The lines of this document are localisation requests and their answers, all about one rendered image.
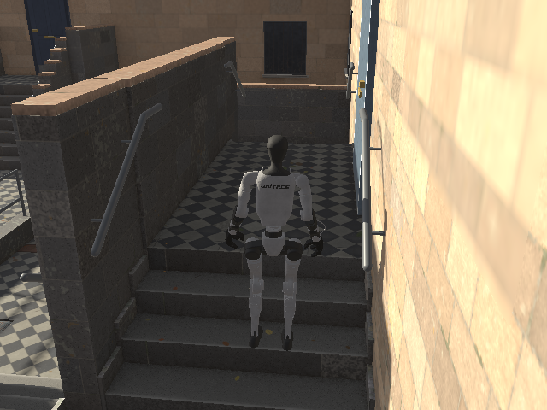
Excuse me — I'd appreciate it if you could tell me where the left robot foot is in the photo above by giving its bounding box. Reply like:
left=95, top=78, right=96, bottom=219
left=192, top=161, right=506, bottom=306
left=249, top=326, right=263, bottom=348

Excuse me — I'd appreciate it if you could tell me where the robot left hand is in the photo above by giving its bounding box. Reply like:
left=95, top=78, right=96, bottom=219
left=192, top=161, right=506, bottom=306
left=225, top=229, right=244, bottom=249

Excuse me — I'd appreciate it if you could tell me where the robot right upper arm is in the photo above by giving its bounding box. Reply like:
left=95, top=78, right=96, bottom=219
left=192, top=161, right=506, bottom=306
left=294, top=173, right=313, bottom=221

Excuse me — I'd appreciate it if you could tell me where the robot right hand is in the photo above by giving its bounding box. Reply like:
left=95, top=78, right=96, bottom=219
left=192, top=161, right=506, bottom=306
left=304, top=238, right=323, bottom=257

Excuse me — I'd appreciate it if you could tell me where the robot left upper arm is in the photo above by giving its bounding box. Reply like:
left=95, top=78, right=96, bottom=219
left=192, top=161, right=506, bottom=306
left=235, top=171, right=258, bottom=218

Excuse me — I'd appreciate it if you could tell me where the right robot forearm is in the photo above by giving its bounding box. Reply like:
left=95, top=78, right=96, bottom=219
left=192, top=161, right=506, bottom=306
left=305, top=209, right=321, bottom=242

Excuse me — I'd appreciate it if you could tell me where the left robot forearm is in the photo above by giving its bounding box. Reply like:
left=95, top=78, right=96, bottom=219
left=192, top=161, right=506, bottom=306
left=228, top=205, right=244, bottom=235

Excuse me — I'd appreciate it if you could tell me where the robot left thigh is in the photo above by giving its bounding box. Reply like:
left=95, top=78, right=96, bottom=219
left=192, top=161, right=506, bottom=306
left=244, top=237, right=264, bottom=294

